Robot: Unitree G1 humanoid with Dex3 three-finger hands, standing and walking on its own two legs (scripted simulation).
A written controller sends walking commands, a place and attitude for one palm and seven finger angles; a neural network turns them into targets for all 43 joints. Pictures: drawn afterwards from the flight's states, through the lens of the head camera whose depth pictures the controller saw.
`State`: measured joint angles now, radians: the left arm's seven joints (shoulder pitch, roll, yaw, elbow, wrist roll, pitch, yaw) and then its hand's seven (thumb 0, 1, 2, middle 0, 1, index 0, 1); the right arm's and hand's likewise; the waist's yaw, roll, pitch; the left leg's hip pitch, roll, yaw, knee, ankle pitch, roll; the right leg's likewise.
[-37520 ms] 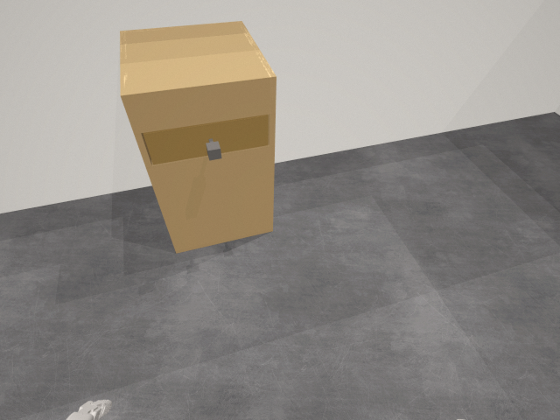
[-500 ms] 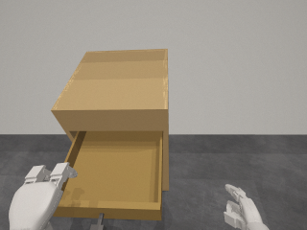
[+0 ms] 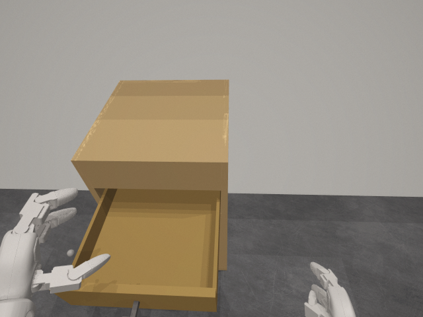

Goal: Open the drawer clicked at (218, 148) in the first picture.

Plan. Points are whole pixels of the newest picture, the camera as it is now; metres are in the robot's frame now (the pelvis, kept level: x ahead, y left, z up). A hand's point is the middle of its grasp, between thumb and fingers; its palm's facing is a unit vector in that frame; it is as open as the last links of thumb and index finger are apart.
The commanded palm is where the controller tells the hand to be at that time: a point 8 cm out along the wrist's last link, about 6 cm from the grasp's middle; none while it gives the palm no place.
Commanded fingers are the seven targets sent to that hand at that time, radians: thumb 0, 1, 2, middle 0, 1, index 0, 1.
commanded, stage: draw the hand back to the body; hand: left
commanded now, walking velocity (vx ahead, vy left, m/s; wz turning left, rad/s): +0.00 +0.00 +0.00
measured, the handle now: out of the picture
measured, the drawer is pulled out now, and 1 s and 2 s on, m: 0.30 0.30 0.30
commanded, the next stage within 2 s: step back with the hand held close in 0.52 s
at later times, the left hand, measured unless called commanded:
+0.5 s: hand (74, 242) +0.18 +0.21 +0.16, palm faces +0.35 -0.85 -0.40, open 7.7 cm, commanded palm +0.13 +0.26 +0.18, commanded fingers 0.00 0.90 0.90 -0.20 -0.30 -0.20 -0.30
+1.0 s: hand (63, 260) +0.16 +0.22 +0.14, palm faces +0.26 -0.85 -0.46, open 7.4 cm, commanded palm +0.10 +0.27 +0.18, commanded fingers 0.00 0.90 0.90 -0.20 -0.30 -0.20 -0.30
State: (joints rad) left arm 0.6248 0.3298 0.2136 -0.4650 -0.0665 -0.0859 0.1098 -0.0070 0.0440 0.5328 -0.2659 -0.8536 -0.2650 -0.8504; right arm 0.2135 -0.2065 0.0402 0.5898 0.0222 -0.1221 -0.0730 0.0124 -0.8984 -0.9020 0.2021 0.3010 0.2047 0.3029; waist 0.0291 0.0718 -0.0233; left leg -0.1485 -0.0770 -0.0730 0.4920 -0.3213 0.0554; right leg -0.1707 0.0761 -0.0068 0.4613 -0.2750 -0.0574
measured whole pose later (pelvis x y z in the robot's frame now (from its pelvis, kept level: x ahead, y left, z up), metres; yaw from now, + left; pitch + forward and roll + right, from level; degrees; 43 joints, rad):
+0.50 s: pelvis +0.00 -0.02 +0.00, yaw +0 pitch -2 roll +0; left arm 0.58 0.33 0.27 -0.48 -0.09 -0.10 0.09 0.01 0.82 0.87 -0.21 -0.35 -0.21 -0.35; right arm 0.19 -0.21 0.03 0.62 0.02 -0.12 -0.07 0.01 -0.90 -0.90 0.20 0.30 0.20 0.30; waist 0.04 0.07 -0.02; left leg -0.11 -0.05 -0.08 0.44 -0.30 0.03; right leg -0.13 0.10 -0.01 0.41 -0.25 -0.09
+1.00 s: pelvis -0.03 -0.01 +0.00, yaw +1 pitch +3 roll -1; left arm 0.69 0.40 0.32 -0.61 -0.05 -0.16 0.13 0.01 0.89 0.90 -0.21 -0.30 -0.21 -0.30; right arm 0.17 -0.23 -0.03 0.57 0.03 -0.01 -0.06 0.01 -0.90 -0.90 0.20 0.30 0.20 0.30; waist -0.02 -0.02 0.02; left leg -0.28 -0.05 -0.08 0.51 -0.27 0.04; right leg -0.27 0.09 -0.03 0.42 -0.20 -0.07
